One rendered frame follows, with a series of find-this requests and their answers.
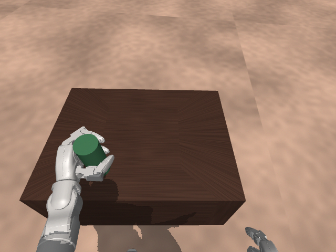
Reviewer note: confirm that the left robot hand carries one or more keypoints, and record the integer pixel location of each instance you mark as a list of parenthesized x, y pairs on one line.
[(69, 166)]

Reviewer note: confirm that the left robot arm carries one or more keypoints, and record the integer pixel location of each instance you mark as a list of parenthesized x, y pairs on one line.
[(61, 230)]

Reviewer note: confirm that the can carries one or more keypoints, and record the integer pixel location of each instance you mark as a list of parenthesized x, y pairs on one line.
[(89, 150)]

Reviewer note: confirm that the right robot hand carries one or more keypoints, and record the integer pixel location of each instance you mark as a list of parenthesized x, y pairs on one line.
[(261, 240)]

